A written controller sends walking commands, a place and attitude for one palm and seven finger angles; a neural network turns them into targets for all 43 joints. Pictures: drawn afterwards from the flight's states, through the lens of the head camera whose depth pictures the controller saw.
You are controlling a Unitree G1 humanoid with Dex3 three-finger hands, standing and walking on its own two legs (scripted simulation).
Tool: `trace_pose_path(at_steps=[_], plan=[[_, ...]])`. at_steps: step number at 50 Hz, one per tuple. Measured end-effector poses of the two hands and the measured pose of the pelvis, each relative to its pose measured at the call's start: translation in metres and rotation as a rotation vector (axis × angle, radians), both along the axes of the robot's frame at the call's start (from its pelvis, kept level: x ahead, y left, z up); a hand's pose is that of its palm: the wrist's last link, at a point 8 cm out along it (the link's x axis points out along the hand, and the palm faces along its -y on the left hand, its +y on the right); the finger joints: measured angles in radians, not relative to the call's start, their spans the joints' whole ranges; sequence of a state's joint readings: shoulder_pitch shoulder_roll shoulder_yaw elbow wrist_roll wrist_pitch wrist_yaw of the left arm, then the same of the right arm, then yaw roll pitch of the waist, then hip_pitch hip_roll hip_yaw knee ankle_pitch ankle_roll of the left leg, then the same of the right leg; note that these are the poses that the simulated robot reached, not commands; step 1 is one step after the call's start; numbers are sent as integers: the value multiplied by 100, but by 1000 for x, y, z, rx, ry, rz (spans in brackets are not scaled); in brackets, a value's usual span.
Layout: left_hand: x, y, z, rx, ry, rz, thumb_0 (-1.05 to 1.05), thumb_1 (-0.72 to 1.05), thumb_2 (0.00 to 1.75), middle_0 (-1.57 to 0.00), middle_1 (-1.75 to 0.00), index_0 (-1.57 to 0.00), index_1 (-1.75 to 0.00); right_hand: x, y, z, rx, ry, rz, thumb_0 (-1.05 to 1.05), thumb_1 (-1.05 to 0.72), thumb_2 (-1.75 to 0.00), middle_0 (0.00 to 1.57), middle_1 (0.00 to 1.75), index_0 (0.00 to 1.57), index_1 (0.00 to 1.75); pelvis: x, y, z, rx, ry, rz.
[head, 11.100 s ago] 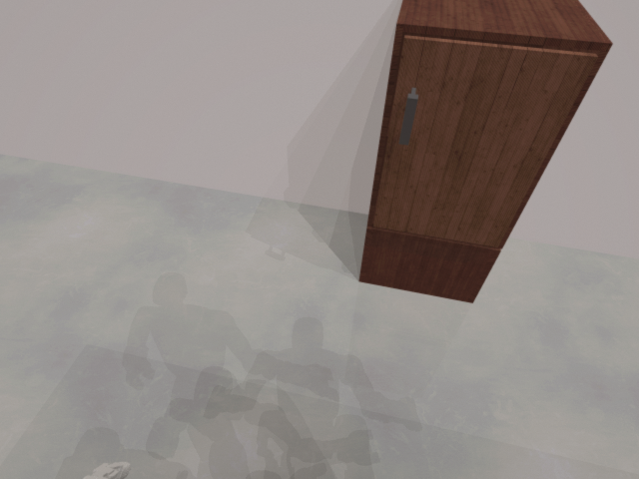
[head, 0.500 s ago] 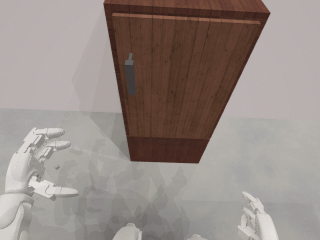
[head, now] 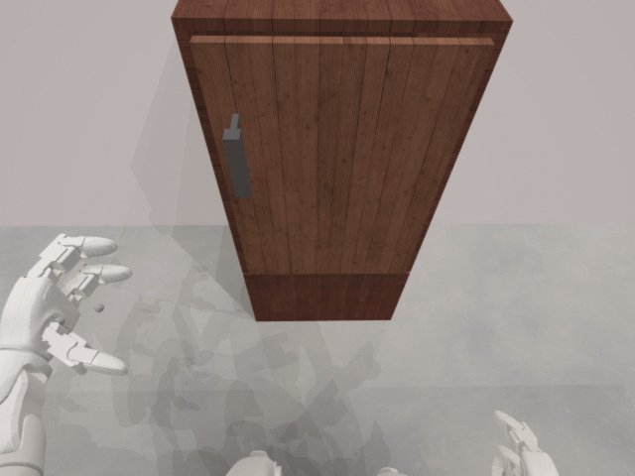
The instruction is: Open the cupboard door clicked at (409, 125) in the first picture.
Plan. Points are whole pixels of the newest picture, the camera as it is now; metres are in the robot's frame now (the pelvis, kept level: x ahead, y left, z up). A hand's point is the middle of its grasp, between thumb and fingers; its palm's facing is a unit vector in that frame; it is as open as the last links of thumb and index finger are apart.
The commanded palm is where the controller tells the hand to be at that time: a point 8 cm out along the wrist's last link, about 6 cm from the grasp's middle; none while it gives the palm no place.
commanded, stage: raise the hand with hooked fingers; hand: left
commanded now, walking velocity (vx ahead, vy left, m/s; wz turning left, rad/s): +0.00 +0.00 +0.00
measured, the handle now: (239, 156) +0.57 +0.16 +0.04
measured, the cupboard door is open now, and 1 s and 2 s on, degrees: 0 0 0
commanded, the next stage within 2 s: move the hooked fingers beside the handle in 0.34 s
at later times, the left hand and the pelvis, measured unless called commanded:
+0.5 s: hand (109, 315) +0.28 +0.26 +0.06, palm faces +0.07 -1.00 -0.04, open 14.0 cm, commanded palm +0.27 +0.31 +0.06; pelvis -0.01 -0.01 +0.00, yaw +0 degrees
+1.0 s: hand (138, 260) +0.36 +0.25 +0.05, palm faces +0.07 -1.00 -0.02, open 14.0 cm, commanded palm +0.34 +0.29 +0.06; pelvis -0.01 +0.00 -0.01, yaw -1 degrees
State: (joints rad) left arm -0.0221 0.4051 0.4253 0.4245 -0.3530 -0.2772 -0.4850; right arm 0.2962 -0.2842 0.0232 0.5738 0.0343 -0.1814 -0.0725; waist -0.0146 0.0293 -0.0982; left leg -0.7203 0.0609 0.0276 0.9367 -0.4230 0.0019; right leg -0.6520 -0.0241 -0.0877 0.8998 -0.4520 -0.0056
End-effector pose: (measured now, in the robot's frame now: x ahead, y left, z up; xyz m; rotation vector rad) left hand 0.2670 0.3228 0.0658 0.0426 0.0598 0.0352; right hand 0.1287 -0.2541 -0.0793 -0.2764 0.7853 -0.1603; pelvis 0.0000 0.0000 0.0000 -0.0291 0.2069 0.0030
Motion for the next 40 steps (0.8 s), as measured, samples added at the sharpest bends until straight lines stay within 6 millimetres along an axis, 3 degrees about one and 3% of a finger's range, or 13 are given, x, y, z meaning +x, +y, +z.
trace_pose_path(at_steps=[9, 25, 40], plan=[[-2, -10, -6, -4, -26, 44, -1, -50, 30, -30, -120, -30, -120, -1, -11, -1, -3, 13, 0, 1, -90, -90, 20, 30, 20, 30, -2, -9, -1, 7, -3, -1], [-10, -14, -3, -2, -21, 38, -1, -50, 30, -30, -120, -30, -120, 7, -5, -3, 29, -20, 14, 1, -90, -90, 20, 30, 20, 30, -7, -14, -1, 10, -16, 4], [46, -31, -3, -16, -44, -10, -1, -50, 30, -30, -120, -30, -120, -23, -8, -11, 7, 60, -39, 1, -90, -90, 20, 30, 20, 30, -12, -8, -4, 8, 5, -4]])
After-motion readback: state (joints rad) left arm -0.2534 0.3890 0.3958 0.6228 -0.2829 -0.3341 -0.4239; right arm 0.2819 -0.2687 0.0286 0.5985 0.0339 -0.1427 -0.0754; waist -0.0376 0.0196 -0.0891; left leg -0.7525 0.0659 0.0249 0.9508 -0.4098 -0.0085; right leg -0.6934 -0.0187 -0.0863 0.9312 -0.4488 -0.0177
